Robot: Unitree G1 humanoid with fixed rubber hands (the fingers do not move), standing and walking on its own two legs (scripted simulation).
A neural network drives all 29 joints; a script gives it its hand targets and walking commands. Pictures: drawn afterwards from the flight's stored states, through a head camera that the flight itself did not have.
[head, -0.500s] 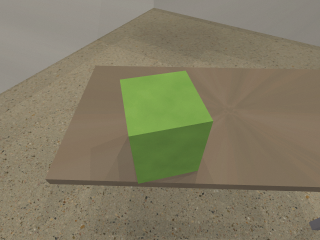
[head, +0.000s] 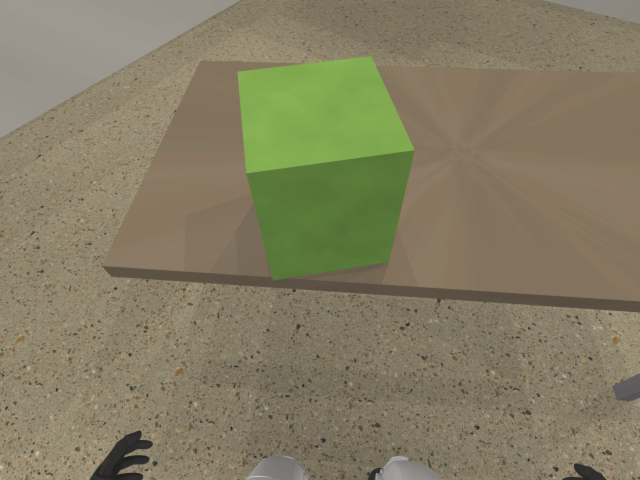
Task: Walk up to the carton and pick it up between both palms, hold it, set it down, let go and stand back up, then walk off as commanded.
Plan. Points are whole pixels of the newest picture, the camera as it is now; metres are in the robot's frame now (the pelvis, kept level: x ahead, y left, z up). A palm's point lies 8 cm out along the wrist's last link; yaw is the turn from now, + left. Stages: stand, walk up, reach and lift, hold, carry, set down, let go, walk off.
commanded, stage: walk off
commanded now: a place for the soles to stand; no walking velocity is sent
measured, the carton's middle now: (319, 174) +0.55 +0.04 +0.02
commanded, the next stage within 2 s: none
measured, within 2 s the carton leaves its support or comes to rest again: neither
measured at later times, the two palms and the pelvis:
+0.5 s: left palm out of the picture -0.04 +0.30 -0.09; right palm out of the picture -0.03 -0.33 -0.10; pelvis -0.14 -0.01 -0.01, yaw -2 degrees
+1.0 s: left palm out of the picture -0.20 +0.35 -0.12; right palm out of the picture -0.21 -0.29 -0.07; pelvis -0.30 +0.03 +0.00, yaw -1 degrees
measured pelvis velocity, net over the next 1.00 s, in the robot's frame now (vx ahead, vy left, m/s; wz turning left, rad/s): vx -0.30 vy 0.03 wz -0.02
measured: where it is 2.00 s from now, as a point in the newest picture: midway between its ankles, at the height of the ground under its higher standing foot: outside the picture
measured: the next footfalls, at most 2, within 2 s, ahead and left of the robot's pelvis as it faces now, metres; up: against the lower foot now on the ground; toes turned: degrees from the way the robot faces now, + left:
left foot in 0.08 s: +0.01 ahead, +0.15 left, +0.00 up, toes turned -3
right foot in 0.42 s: -0.09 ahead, -0.13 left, +0.00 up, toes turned +0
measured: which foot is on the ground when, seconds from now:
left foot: up 0.00-0.06, down 0.08-0.44, up 0.46-0.76, down 0.78-1.00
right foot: down 0.00-0.10, up 0.12-0.40, down 0.42-0.80, up 0.82-1.00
